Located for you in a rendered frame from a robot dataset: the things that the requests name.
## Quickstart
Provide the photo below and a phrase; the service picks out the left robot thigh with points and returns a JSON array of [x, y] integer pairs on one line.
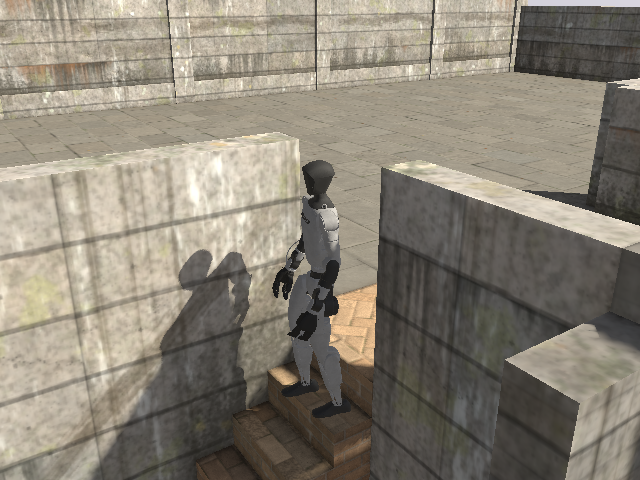
[[321, 337]]

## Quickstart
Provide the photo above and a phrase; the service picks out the robot right hand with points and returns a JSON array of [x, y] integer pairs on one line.
[[285, 277]]

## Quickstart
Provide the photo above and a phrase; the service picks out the left robot upper arm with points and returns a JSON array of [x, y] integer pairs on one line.
[[329, 226]]

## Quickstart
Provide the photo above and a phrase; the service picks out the right robot upper arm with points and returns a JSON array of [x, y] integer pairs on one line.
[[305, 198]]

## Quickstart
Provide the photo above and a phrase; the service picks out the robot right forearm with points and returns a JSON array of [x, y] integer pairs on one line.
[[296, 257]]

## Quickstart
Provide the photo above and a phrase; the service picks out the right robot foot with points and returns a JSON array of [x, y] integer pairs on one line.
[[298, 389]]

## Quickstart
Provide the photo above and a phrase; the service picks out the robot left hand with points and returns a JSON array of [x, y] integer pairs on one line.
[[306, 322]]

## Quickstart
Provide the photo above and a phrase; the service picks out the robot left forearm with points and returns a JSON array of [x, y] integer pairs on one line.
[[323, 287]]

